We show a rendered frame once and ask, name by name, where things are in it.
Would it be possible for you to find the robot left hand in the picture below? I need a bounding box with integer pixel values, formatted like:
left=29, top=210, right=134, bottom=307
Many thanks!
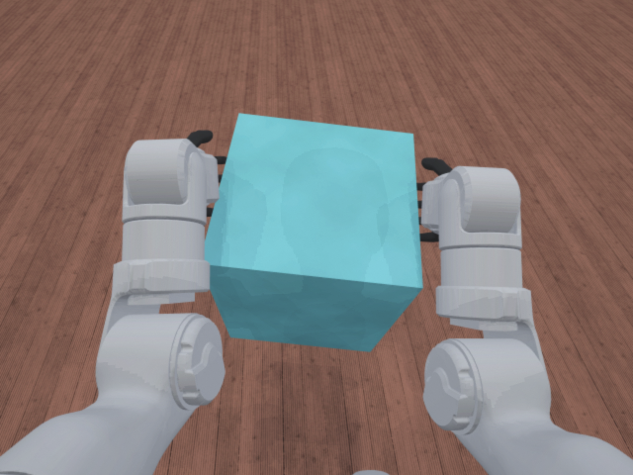
left=187, top=130, right=226, bottom=217

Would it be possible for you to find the robot right hand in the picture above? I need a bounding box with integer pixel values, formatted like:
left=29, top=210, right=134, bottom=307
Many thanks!
left=416, top=157, right=452, bottom=242

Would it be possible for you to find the carton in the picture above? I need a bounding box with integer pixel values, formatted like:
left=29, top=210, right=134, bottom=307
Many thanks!
left=205, top=113, right=423, bottom=352

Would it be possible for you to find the right robot upper arm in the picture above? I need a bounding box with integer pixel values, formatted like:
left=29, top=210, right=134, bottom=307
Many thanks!
left=423, top=338, right=633, bottom=475

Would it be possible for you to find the left robot upper arm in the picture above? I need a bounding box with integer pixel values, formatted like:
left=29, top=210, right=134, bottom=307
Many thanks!
left=0, top=313, right=226, bottom=475

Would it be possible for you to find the robot left forearm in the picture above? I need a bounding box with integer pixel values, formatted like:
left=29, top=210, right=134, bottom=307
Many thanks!
left=96, top=139, right=220, bottom=388

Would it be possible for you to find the robot right forearm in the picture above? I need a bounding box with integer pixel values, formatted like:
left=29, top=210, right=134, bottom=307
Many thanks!
left=421, top=166, right=551, bottom=407

